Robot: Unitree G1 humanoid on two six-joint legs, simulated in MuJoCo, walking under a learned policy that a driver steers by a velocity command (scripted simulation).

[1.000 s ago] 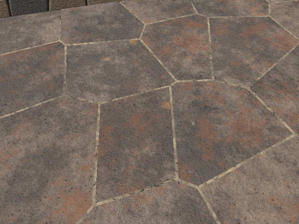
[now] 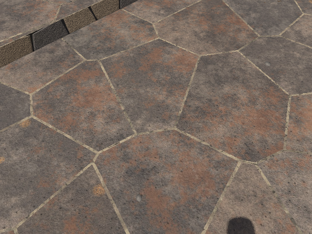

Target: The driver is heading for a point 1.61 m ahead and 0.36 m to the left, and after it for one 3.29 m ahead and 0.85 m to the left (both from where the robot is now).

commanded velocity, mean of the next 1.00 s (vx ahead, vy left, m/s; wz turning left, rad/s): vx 0.48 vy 0.00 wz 0.47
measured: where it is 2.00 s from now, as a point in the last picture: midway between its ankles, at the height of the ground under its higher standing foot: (81, 166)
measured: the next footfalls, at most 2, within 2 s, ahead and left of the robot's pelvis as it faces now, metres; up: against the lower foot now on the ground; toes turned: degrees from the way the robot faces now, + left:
left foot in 0.12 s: -0.02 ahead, +0.10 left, +0.00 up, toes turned +8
right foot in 0.62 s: +0.17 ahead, -0.03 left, +0.00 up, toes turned +32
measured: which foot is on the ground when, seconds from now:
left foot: up 0.00-0.10, down 0.12-0.62, up 0.64-1.00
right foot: down 0.00-0.12, up 0.14-0.60, down 0.62-1.00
